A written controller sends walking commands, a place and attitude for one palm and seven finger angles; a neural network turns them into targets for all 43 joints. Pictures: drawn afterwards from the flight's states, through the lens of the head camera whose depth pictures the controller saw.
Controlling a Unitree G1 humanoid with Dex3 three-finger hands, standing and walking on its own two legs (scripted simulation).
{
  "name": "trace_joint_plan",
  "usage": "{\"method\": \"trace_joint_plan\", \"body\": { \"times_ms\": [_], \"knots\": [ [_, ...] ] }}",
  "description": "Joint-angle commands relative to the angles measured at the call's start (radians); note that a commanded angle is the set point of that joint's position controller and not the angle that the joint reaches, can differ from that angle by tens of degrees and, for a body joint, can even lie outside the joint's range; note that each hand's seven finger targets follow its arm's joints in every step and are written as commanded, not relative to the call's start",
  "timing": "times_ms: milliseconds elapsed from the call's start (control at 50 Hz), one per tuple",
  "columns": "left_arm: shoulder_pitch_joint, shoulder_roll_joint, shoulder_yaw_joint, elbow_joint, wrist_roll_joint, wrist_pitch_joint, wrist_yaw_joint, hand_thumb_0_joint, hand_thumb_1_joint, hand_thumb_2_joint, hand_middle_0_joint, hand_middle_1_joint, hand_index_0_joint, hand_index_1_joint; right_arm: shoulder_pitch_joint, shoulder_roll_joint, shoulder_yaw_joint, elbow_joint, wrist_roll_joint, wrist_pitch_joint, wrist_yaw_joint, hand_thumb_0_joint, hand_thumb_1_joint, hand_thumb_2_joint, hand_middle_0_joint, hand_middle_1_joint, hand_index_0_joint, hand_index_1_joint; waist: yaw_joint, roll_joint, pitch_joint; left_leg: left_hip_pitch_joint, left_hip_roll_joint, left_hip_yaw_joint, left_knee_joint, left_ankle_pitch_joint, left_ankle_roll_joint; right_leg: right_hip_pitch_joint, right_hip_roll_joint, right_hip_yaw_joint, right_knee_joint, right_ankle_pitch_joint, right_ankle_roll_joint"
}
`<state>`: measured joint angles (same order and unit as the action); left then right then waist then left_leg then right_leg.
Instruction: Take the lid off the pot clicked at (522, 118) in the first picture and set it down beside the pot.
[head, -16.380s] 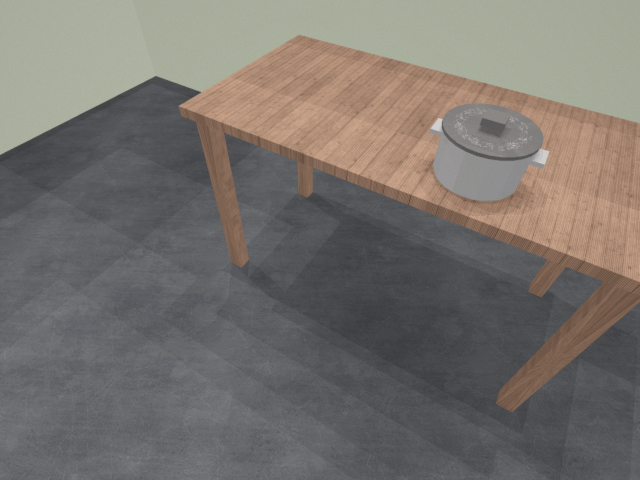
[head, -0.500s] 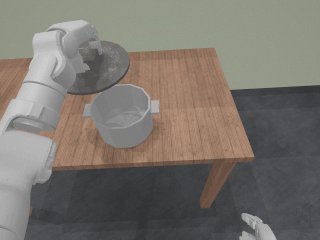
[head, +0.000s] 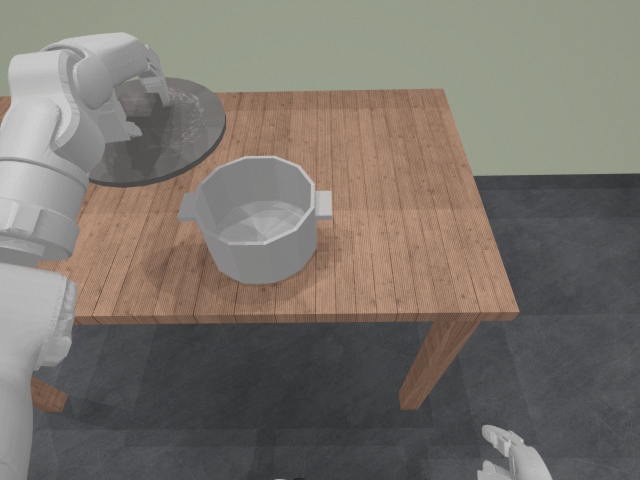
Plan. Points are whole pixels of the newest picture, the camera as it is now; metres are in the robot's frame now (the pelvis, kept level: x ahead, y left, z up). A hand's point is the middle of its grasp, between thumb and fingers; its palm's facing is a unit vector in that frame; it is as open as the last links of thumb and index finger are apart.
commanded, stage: move the lid sideways beside the pot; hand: left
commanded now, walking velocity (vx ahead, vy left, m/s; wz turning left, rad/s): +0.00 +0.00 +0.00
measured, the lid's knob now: (137, 110) +0.49 +0.24 +0.20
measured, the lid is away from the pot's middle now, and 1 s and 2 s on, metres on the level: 0.12 0.23 0.23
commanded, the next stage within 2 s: lower the lid onto the table in 1.28 s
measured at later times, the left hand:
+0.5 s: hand (75, 118) +0.45 +0.29 +0.21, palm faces -0.29 -0.08 -0.95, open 8.3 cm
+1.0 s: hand (19, 130) +0.44 +0.35 +0.21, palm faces -0.32 -0.09 -0.94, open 8.3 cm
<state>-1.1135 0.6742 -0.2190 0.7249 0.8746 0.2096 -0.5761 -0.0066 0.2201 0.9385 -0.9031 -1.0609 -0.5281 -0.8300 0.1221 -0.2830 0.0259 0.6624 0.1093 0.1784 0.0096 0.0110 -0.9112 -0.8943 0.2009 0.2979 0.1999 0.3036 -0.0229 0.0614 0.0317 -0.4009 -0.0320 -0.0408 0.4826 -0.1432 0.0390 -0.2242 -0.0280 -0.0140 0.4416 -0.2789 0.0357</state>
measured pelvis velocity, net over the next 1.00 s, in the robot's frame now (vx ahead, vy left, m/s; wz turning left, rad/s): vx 0.00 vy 0.01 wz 0.00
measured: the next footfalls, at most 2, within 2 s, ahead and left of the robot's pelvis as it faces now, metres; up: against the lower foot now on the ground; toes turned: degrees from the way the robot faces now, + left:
none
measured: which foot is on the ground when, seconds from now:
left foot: down 0.00-1.00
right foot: down 0.00-1.00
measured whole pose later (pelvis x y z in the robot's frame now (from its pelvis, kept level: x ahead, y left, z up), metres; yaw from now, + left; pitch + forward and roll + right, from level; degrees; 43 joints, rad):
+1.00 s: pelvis +0.00 +0.01 +0.00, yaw +0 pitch +5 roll -3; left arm -1.10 0.91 -0.07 0.83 0.89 -0.01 -0.62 0.00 0.23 0.94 -0.91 -1.06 -0.52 -0.83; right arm 0.18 -0.31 0.02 0.68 0.12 0.19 -0.01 0.01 -0.91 -0.89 0.20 0.30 0.20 0.30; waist -0.02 0.04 0.06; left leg -0.45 -0.02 -0.05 0.53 -0.16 0.05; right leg -0.25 -0.02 -0.02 0.43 -0.27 0.04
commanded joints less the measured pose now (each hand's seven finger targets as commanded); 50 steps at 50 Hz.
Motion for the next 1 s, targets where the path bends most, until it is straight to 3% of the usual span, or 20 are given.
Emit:
{"method": "trace_joint_plan", "body": {
  "times_ms": [0, 40, 120, 160, 320, 360, 440, 480, 520, 560, 600, 620, 660, 700, 760, 820, 860, 880, 920, 980],
  "knots": [
    [-0.627, 0.234, 0.087, -0.202, 0.009, -0.02, 0.054, 0.0, 0.588, 1.091, -1.007, -1.116, -0.73, -0.959, -0.042, -0.149, -0.05, -0.11, 0.002, -0.039, -0.01, 0.0, -0.9, -0.9, 0.2, 0.3, 0.2, 0.3, -0.028, 0.026, -0.449, 0.433, -0.022, -0.009, -0.016, 0.162, 0.039, -0.097, 0.081, -0.065, -0.057, 0.219, -0.076],
    [-0.644, 0.308, 0.147, -0.249, 0.023, -0.039, 0.06, 0.0, 0.588, 1.091, -1.007, -1.116, -0.73, -0.959, -0.033, -0.15, -0.05, -0.114, -0.006, -0.044, -0.011, 0.0, -0.9, -0.9, 0.2, 0.3, 0.2, 0.3, -0.017, 0.027, -0.518, 0.462, -0.022, -0.012, -0.007, 0.185, 0.041, -0.071, 0.082, -0.06, -0.046, 0.239, -0.076],
    [-0.613, 0.358, 0.177, -0.191, 0.025, -0.056, 0.06, 0.0, 0.588, 1.091, -1.007, -1.116, -0.73, -0.959, -0.013, -0.156, -0.049, -0.106, -0.002, -0.04, -0.013, 0.0, -0.9, -0.9, 0.2, 0.3, 0.2, 0.3, -0.014, 0.005, -0.487, 0.419, -0.022, -0.007, -0.012, 0.172, 0.039, -0.06, 0.081, -0.061, -0.048, 0.242, -0.074],
    [-0.601, 0.312, 0.145, -0.161, 0.023, -0.061, 0.055, 0.0, 0.588, 1.091, -1.007, -1.116, -0.73, -0.959, -0.013, -0.151, -0.049, -0.105, 0.0, -0.038, -0.012, 0.0, -0.9, -0.9, 0.2, 0.3, 0.2, 0.3, -0.021, 0.007, -0.449, 0.411, -0.021, -0.008, -0.014, 0.157, 0.04, -0.083, 0.084, -0.069, -0.052, 0.223, -0.075],
    [-0.601, 0.393, 0.191, -0.201, 0.026, -0.093, 0.05, 0.0, 0.588, 1.091, -1.007, -1.116, -0.73, -0.959, 0.007, -0.165, -0.056, -0.106, 0.0, -0.037, -0.01, 0.0, -0.9, -0.9, 0.2, 0.3, 0.2, 0.3, -0.017, 0.057, -0.49, 0.44, -0.016, -0.015, -0.008, 0.194, 0.037, -0.078, 0.087, -0.068, -0.05, 0.227, -0.078],
    [-0.569, 0.375, 0.179, -0.145, 0.022, -0.097, 0.042, 0.0, 0.588, 1.091, -1.007, -1.116, -0.73, -0.959, 0.01, -0.164, -0.054, -0.101, 0.004, -0.033, -0.013, 0.0, -0.9, -0.9, 0.2, 0.3, 0.2, 0.3, -0.022, 0.033, -0.445, 0.416, -0.016, -0.008, -0.011, 0.165, 0.041, -0.091, 0.089, -0.07, -0.058, 0.215, -0.075],
    [-0.596, 0.448, 0.222, -0.174, 0.032, -0.118, 0.043, 0.0, 0.588, 1.091, -1.007, -1.116, -0.73, -0.959, 0.015, -0.17, -0.056, -0.106, 0.001, -0.03, -0.015, 0.0, -0.9, -0.9, 0.2, 0.3, 0.2, 0.3, -0.014, 0.041, -0.479, 0.417, -0.017, -0.003, -0.004, 0.161, 0.045, -0.068, 0.088, -0.066, -0.056, 0.223, -0.076],
    [-0.575, 0.438, 0.211, -0.135, 0.029, -0.127, 0.04, 0.0, 0.588, 1.091, -1.007, -1.116, -0.73, -0.959, 0.027, -0.169, -0.055, -0.099, 0.003, -0.031, -0.019, 0.0, -0.9, -0.9, 0.2, 0.3, 0.2, 0.3, -0.018, 0.049, -0.464, 0.418, -0.015, -0.003, -0.002, 0.17, 0.045, -0.082, 0.09, -0.07, -0.057, 0.221, -0.076],
    [-0.562, 0.507, 0.258, -0.149, 0.028, -0.139, 0.04, 0.0, 0.588, 1.091, -1.007, -1.116, -0.73, -0.959, 0.032, -0.176, -0.054, -0.104, 0.004, -0.028, -0.017, 0.0, -0.9, -0.9, 0.2, 0.3, 0.2, 0.3, -0.012, 0.038, -0.492, 0.409, -0.015, -0.003, 0.001, 0.185, 0.044, -0.058, 0.087, -0.065, -0.051, 0.239, -0.074],
    [-0.55, 0.453, 0.21, -0.073, 0.022, -0.145, 0.028, 0.0, 0.588, 1.091, -1.007, -1.116, -0.73, -0.959, 0.034, -0.172, -0.05, -0.095, 0.009, -0.022, -0.022, 0.0, -0.9, -0.9, 0.2, 0.3, 0.2, 0.3, -0.024, 0.034, -0.416, 0.374, -0.012, 0.003, -0.007, 0.139, 0.045, -0.089, 0.089, -0.074, -0.06, 0.208, -0.071],
    [-0.567, 0.444, 0.197, -0.114, 0.017, -0.153, 0.024, 0.0, 0.588, 1.091, -1.007, -1.116, -0.73, -0.959, 0.033, -0.179, -0.059, -0.099, 0.009, -0.024, -0.023, 0.0, -0.9, -0.9, 0.2, 0.3, 0.2, 0.3, -0.024, 0.055, -0.449, 0.41, -0.011, 0.002, 0.002, 0.167, 0.048, -0.096, 0.089, -0.073, -0.061, 0.215, -0.074],
    [-0.588, 0.502, 0.232, -0.169, 0.028, -0.164, 0.031, 0.0, 0.588, 1.091, -1.007, -1.116, -0.73, -0.959, 0.038, -0.181, -0.057, -0.098, 0.005, -0.024, -0.021, 0.0, -0.9, -0.9, 0.2, 0.3, 0.2, 0.3, -0.017, 0.083, -0.492, 0.434, -0.01, -0.003, 0.006, 0.189, 0.045, -0.081, 0.091, -0.07, -0.052, 0.222, -0.074],
    [-0.565, 0.484, 0.227, -0.127, 0.024, -0.177, 0.025, 0.0, 0.588, 1.091, -1.007, -1.116, -0.73, -0.959, 0.048, -0.177, -0.055, -0.092, 0.003, -0.027, -0.026, 0.0, -0.9, -0.9, 0.2, 0.3, 0.2, 0.3, -0.021, 0.077, -0.473, 0.428, -0.01, -0.003, 0.012, 0.182, 0.048, -0.096, 0.094, -0.076, -0.058, 0.213, -0.073],
    [-0.533, 0.534, 0.267, -0.113, 0.007, -0.188, 0.021, 0.0, 0.588, 1.091, -1.007, -1.116, -0.73, -0.959, 0.048, -0.187, -0.055, -0.092, 0.008, -0.025, -0.026, 0.0, -0.9, -0.9, 0.2, 0.3, 0.2, 0.3, -0.015, 0.075, -0.48, 0.414, -0.011, 0.0, 0.016, 0.209, 0.049, -0.078, 0.089, -0.071, -0.055, 0.245, -0.075],
    [-0.55, 0.509, 0.24, -0.101, 0.013, -0.198, 0.016, 0.0, 0.588, 1.091, -1.007, -1.116, -0.73, -0.959, 0.056, -0.182, -0.054, -0.081, 0.007, -0.02, -0.026, 0.0, -0.9, -0.9, 0.2, 0.3, 0.2, 0.3, -0.023, 0.063, -0.448, 0.411, -0.008, 0.001, 0.018, 0.199, 0.05, -0.098, 0.094, -0.079, -0.057, 0.232, -0.069],
    [-0.548, 0.544, 0.266, -0.158, 0.016, -0.212, 0.019, 0.0, 0.588, 1.091, -1.007, -1.116, -0.73, -0.959, 0.059, -0.186, -0.057, -0.085, 0.002, -0.021, -0.022, 0.0, -0.9, -0.9, 0.2, 0.3, 0.2, 0.3, -0.017, 0.107, -0.495, 0.449, -0.005, -0.006, 0.028, 0.258, 0.048, -0.096, 0.096, -0.076, -0.047, 0.242, -0.072],
    [-0.518, 0.508, 0.241, -0.073, 0.009, -0.214, 0.011, 0.0, 0.588, 1.091, -1.007, -1.116, -0.73, -0.959, 0.065, -0.183, -0.052, -0.074, 0.007, -0.017, -0.025, 0.0, -0.9, -0.9, 0.2, 0.3, 0.2, 0.3, -0.027, 0.079, -0.429, 0.41, -0.006, 0.001, 0.024, 0.21, 0.049, -0.118, 0.098, -0.083, -0.058, 0.218, -0.069],
    [-0.519, 0.54, 0.265, -0.08, 0.006, -0.217, 0.01, 0.0, 0.588, 1.091, -1.007, -1.116, -0.73, -0.959, 0.072, -0.188, -0.055, -0.074, 0.007, -0.016, -0.025, 0.0, -0.9, -0.9, 0.2, 0.3, 0.2, 0.3, -0.021, 0.053, -0.445, 0.402, -0.006, 0.002, 0.023, 0.196, 0.053, -0.101, 0.095, -0.081, -0.059, 0.226, -0.067],
    [-0.551, 0.579, 0.286, -0.14, 0.015, -0.227, 0.016, 0.0, 0.588, 1.091, -1.007, -1.116, -0.73, -0.959, 0.067, -0.192, -0.055, -0.08, 0.002, -0.018, -0.025, 0.0, -0.9, -0.9, 0.2, 0.3, 0.2, 0.3, -0.016, 0.102, -0.494, 0.438, -0.006, -0.003, 0.032, 0.26, 0.051, -0.089, 0.095, -0.076, -0.045, 0.251, -0.072],
    [-0.526, 0.573, 0.287, -0.081, 0.014, -0.233, 0.011, 0.0, 0.588, 1.091, -1.007, -1.116, -0.73, -0.959, 0.074, -0.188, -0.052, -0.076, 0.003, -0.016, -0.029, 0.0, -0.9, -0.9, 0.2, 0.3, 0.2, 0.3, -0.024, 0.084, -0.461, 0.417, -0.005, 0.001, 0.031, 0.223, 0.052, -0.111, 0.098, -0.083, -0.054, 0.219, -0.071]
  ]
}}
